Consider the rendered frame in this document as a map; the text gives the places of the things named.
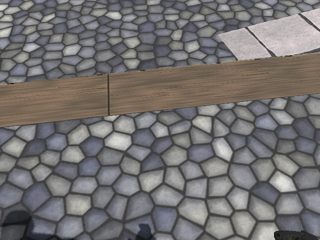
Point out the robot right hand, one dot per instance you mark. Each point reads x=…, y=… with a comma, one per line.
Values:
x=294, y=235

